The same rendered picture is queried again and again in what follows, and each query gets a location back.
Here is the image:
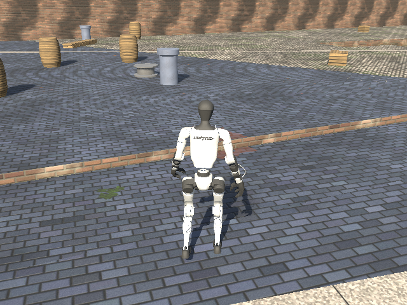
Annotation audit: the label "robot left hand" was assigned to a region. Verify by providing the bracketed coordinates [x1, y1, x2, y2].
[171, 168, 186, 179]

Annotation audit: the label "right robot upper arm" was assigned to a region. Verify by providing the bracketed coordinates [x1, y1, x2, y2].
[218, 128, 235, 165]

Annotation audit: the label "left robot foot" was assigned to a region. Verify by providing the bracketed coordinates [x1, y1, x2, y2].
[181, 246, 191, 259]

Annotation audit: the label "right robot forearm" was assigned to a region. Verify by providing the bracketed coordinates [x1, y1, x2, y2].
[229, 155, 243, 184]

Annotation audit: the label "left robot forearm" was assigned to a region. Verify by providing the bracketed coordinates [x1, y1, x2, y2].
[172, 152, 181, 170]

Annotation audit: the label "robot right hand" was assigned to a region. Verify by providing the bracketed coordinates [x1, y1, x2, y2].
[230, 181, 245, 198]

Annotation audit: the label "left robot upper arm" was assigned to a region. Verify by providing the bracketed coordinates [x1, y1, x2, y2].
[174, 127, 192, 161]

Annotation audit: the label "robot head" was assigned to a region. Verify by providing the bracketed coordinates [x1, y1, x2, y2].
[194, 100, 216, 130]

